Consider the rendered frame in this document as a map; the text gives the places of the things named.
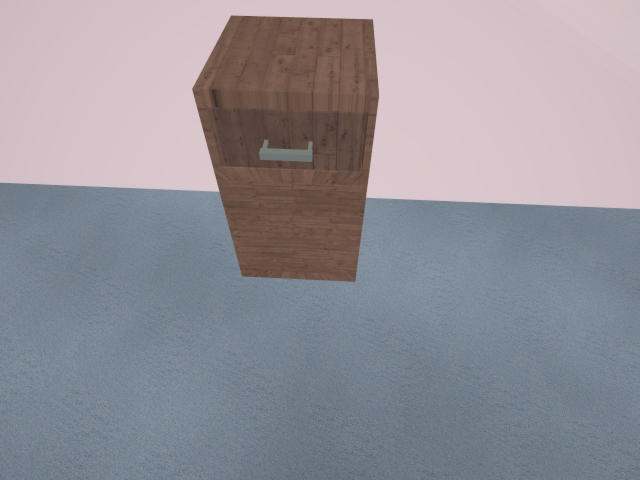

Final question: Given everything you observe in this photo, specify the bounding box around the handle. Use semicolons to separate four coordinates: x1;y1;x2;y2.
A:
259;140;313;162

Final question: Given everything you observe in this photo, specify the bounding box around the drawer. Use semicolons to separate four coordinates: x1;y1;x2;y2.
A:
207;107;366;172

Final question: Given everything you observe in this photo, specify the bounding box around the cabinet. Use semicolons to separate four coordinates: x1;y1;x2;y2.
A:
192;16;379;282

